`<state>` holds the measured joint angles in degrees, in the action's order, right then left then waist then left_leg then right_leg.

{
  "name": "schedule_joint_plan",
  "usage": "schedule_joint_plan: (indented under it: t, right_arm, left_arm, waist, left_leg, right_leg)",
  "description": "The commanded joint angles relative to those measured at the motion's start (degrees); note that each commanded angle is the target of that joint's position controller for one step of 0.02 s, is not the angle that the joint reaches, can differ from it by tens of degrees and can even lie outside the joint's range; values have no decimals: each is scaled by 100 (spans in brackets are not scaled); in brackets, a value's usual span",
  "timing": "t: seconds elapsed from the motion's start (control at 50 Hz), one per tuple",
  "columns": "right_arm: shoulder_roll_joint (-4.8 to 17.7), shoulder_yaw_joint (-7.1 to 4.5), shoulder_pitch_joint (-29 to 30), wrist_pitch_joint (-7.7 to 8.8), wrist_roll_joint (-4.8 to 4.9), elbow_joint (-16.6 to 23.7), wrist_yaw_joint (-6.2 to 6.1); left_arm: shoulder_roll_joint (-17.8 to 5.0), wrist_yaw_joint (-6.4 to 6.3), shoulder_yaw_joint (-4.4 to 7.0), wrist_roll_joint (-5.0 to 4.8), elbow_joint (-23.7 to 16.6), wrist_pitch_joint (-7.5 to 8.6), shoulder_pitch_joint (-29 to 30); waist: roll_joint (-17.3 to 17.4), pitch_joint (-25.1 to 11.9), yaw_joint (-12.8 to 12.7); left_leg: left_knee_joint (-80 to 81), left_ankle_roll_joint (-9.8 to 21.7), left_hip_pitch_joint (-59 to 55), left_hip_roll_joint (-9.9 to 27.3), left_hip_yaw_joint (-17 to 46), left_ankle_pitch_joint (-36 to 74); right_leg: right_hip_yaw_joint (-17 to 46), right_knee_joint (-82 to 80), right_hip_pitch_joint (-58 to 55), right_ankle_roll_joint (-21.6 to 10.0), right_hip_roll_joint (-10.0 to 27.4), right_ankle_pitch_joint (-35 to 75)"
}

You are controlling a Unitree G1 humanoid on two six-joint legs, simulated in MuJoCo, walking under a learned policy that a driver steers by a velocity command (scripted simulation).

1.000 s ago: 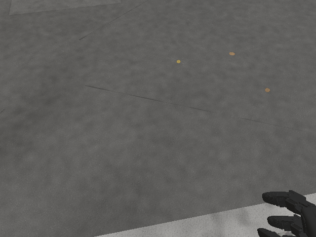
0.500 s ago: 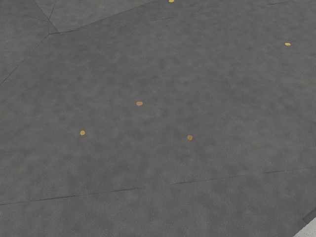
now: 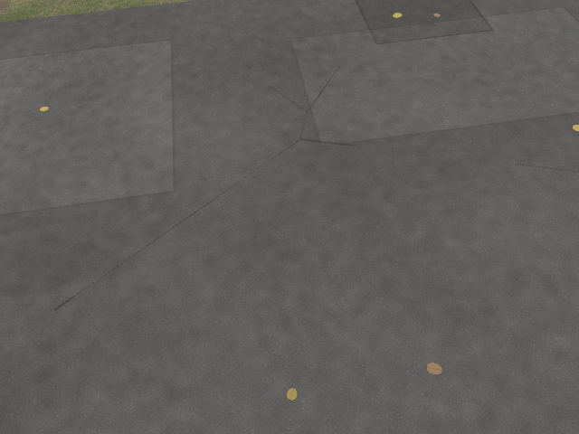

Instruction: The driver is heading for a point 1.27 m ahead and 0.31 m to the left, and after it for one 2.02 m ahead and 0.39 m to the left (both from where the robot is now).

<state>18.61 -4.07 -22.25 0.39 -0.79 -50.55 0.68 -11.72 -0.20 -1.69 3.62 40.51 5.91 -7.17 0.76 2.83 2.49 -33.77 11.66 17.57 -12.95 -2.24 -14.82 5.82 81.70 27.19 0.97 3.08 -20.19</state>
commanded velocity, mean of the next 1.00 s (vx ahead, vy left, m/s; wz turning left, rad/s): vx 1.00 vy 0.00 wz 0.66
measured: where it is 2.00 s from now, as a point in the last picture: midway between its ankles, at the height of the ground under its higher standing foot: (149, 166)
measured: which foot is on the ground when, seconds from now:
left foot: down 0.00-0.28, up 0.30-0.70, down 0.72-1.00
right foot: up 0.00-0.24, down 0.26-0.72, up 0.74-1.00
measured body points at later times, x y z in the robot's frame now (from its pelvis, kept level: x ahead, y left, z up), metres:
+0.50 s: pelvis +0.45 -0.05 +0.02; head +0.47 -0.04 +0.47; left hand +0.32 +0.23 -0.09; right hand +0.75 -0.21 -0.05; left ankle +0.43 +0.06 -0.61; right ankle +0.44 -0.19 -0.72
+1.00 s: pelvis +0.82 +0.20 +0.02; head +0.84 +0.20 +0.47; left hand +0.79 +0.48 -0.09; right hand +0.99 -0.03 -0.11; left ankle +0.72 +0.16 -0.71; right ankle +1.04 +0.16 -0.64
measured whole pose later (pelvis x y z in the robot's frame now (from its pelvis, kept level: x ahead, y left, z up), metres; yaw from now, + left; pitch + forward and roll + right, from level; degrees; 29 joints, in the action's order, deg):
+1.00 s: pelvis +0.82 +0.20 +0.02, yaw +37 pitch +0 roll +2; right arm 17.0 -2.8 -24.9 6.2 -1.3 -50.4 0.8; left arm -15.4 2.4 0.8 0.6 42.9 1.6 -11.2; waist -1.5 1.6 1.9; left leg -13.8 7.2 -3.1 -8.8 -6.5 -17.6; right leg 2.3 58.2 44.1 -3.1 7.1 -4.3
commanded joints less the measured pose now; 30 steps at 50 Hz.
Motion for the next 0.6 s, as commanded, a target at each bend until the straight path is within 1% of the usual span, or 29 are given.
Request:
schedule_joint_plan:
  t: [0.02, 0.04, 0.06, 0.1, 0.12, 0.14, 0.16, 0.18, 0.2, 0.22, 0.24, 0.26, 0.28, 0.3, 0.32, 0.34, 0.36, 0.38, 0.4, 0.42, 0.44, 0.46, 0.48, 0.5, 0.52, 0.54, 0.56, 0.58, 0.6]
  right_arm:
    - [719, -140, 199, 325, 45, 517, -58]
    - [811, -166, 194, 387, 54, 547, -56]
    - [817, -183, 136, 417, 51, 548, -57]
    - [836, -236, 18, 421, 97, 558, -17]
    - [879, -270, -81, 414, 118, 557, 11]
    - [917, -297, -179, 406, 130, 553, 32]
    - [948, -321, -236, 396, 122, 558, 35]
    - [961, -340, -228, 384, 105, 580, 17]
    - [997, -358, -165, 376, 90, 617, -12]
    - [1110, -384, -73, 380, 58, 657, -28]
    - [1302, -417, 94, 389, 15, 692, -11]
    - [1273, -400, 453, 438, -8, 781, 16]
    - [423, -167, 585, 513, -31, 993, -6]
    - [-93, 34, -159, 499, 288, 1412, 26]
    - [390, 38, 130, 357, 94, 1177, -49]
    - [584, -10, 569, 290, -27, 1179, 2]
    - [574, -16, 803, 235, -73, 1188, 81]
    - [467, 0, 1071, 173, -148, 1302, 183]
    - [314, 46, 1080, 88, -162, 1392, 264]
    - [196, 94, 1240, 15, -154, 1495, 310]
    - [117, 132, 1367, -37, -144, 1620, 341]
    - [108, 162, 1532, -63, -141, 1731, 365]
    - [113, 188, 1714, -77, -135, 1856, 384]
    - [117, 199, 1797, -94, -109, 1878, 392]
    - [98, 238, 1961, -96, -96, 2037, 414]
    - [183, 238, 2192, -100, -92, 2080, 437]
    - [184, 259, 2442, -94, -115, 2124, 472]
    - [168, 281, 2678, -80, -114, 2148, 511]
    - [84, 319, 2706, -70, -85, 2085, 533]
  left_arm:
    - [-866, 19, 152, 101, -501, -188, -206]
    - [-834, 51, 122, 79, -682, -214, 141]
    - [-774, 90, 85, 19, -836, -212, 508]
    - [-604, 144, 15, -124, -1018, -198, 1002]
    - [-593, 150, 10, -182, -1055, -190, 1102]
    - [-631, 147, 21, -216, -1092, -180, 1183]
    - [-696, 134, 40, -233, -1141, -166, 1260]
    - [-776, 116, 66, -233, -1165, -147, 1261]
    - [-894, 87, 114, -224, -1127, -126, 1093]
    - [-1116, 35, 211, -228, -1003, -106, 675]
    - [-1396, -35, 346, -251, -797, -76, -154]
    - [-1655, -134, 483, -223, -509, -49, -1415]
    - [-2035, -254, 629, -54, -307, -26, -2675]
    - [-2493, -198, 721, 87, -413, -69, -1931]
    - [-1862, -149, 693, 31, -564, -119, -1187]
    - [-1345, -124, 572, -35, -586, -152, -890]
    - [-1133, -99, 524, -24, -434, -164, -907]
    - [-1080, -113, 500, -48, -221, -142, -1108]
    - [-995, -97, 478, -90, -22, -90, -1261]
    - [-860, -50, 452, -161, 148, -29, -1401]
    - [-823, -4, 445, -218, 247, 26, -1459]
    - [-821, 32, 449, -240, 291, 70, -1443]
    - [-864, 48, 456, -232, 318, 109, -1365]
    - [-859, 52, 458, -223, 359, 124, -1287]
    - [-1001, 53, 473, -193, 368, 173, -1284]
    - [-990, 49, 476, -194, 444, 183, -1314]
    - [-1033, 40, 486, -197, 523, 184, -1447]
    - [-1095, 20, 503, -189, 585, 171, -1597]
    - [-1093, -5, 487, -169, 653, 160, -1751]
  waist:
    - [-729, 311, -560]
    - [-625, 400, -475]
    - [-488, 454, -350]
    - [-208, 333, -46]
    - [-68, 192, 102]
    - [49, 68, 219]
    - [158, -2, 288]
    - [221, -58, 284]
    - [255, -178, 194]
    - [262, -473, -14]
    - [184, -1010, -498]
    - [100, -1575, -1233]
    - [-857, -2311, -1559]
    - [-2872, -2765, -609]
    - [-1663, -1859, -585]
    - [-863, -1210, -632]
    - [-330, -766, -599]
    - [-329, -525, -563]
    - [-568, -361, -457]
    - [-618, -249, -415]
    - [-635, -185, -343]
    - [-581, -139, -303]
    - [-568, -53, -233]
    - [-507, -12, -176]
    - [-654, 152, -107]
    - [-466, 350, -131]
    - [-337, 496, -199]
    - [-245, 591, -298]
    - [-196, 512, -338]
  left_leg:
    - [2474, 928, 415, 1654, 2946, -143]
    - [2575, 900, 684, 1481, 2660, 292]
    - [2594, 819, 860, 1337, 2455, 661]
    - [2469, 505, 671, 1070, 2185, 1245]
    - [2379, 388, 390, 1071, 2200, 1644]
    - [2272, 308, 59, 1136, 2271, 2013]
    - [2126, 240, -272, 1218, 2354, 2286]
    - [1934, 151, -554, 1281, 2438, 2468]
    - [1643, 31, -786, 1319, 2533, 2774]
    - [1086, -96, -1019, 1330, 2583, 3507]
    - [71, -227, -1064, 1251, 2492, 4010]
    - [-1377, -355, -403, 1045, 2301, 3700]
    - [-3366, -325, 629, 720, 1844, 694]
    - [-4632, -497, 2252, 318, 1183, -1549]
    - [-5019, -438, 2890, 949, 1012, -842]
    - [-4745, -484, 2900, 1208, 810, -353]
    - [-4500, -548, 2730, 1401, 740, -159]
    - [-4343, -576, 2666, 1567, 752, -137]
    - [-4275, -619, 2653, 1691, 734, -97]
    - [-4274, -627, 2759, 1786, 700, -33]
    - [-4218, -635, 2874, 1833, 661, 92]
    - [-4109, -646, 2893, 1845, 581, 319]
    - [-3932, -666, 2863, 1840, 508, 587]
    - [-3758, -662, 2808, 1778, 400, 882]
    - [-3349, -655, 2778, 1884, 383, 1138]
    - [-2939, -628, 2784, 1831, 181, 1292]
    - [-2432, -559, 2669, 1771, -69, 1434]
    - [-1986, -476, 2511, 1668, -344, 1495]
    - [-1608, -334, 2056, 1424, -568, 1496]
  right_leg:
    - [-175, -1169, 871, 267, 426, 20]
    - [-333, -1807, 712, 325, 456, 372]
    - [-438, -2455, 503, 358, 447, 872]
    - [-563, -3678, 84, 299, 275, 2014]
    - [-615, -4086, -70, 255, 138, 2404]
    - [-633, -4363, -165, 210, 27, 2593]
    - [-594, -4631, -216, 168, -42, 2610]
    - [-518, -4933, -338, 133, -96, 2529]
    - [-449, -5205, -643, 105, -191, 2352]
    - [-420, -5268, -1147, 55, -345, 1929]
    - [-448, -5224, -2028, -15, -429, 1356]
    - [-322, -5040, -3421, -110, -130, 916]
    - [1090, -5153, -4749, -206, 1265, -1245]
    - [4721, -6738, -5239, -757, 2585, -2647]
    - [4539, -6863, -4465, -898, 2323, -3515]
    - [3272, -6709, -3768, -826, 2012, -2705]
    - [2314, -6701, -3147, -743, 1748, -1433]
    - [1575, -6747, -2793, -640, 1506, -666]
    - [1081, -6814, -2561, -557, 1405, -183]
    - [695, -6890, -2492, -486, 1329, 326]
    - [347, -6960, -2438, -438, 1331, 801]
    - [-34, -7070, -2331, -408, 1279, 1250]
    - [-411, -7188, -2172, -404, 1239, 1640]
    - [-885, -7279, -2108, -317, 1043, 1885]
    - [-1036, -7338, -1975, -349, 1174, 2262]
    - [-1338, -7457, -2037, -306, 1069, 2574]
    - [-1625, -7552, -2107, -248, 962, 2767]
    - [-1844, -7605, -2238, -181, 873, 3089]
    - [-2115, -7532, -2325, -83, 721, 4210]
Velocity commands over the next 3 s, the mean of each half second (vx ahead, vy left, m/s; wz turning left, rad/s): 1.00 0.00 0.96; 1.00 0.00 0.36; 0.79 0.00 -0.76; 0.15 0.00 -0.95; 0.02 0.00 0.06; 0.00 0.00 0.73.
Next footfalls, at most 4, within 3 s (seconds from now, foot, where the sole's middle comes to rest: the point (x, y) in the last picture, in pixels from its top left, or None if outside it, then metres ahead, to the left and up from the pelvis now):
0.26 right None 0.48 -0.17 -0.75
0.72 left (226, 335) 0.75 0.19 -0.75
1.18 right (181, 211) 1.18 0.34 -0.75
1.56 left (116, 152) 1.46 0.58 -0.75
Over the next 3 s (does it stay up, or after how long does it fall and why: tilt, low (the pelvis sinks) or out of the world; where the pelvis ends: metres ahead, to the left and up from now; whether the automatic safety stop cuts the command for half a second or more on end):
stays up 1.37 0.43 0.03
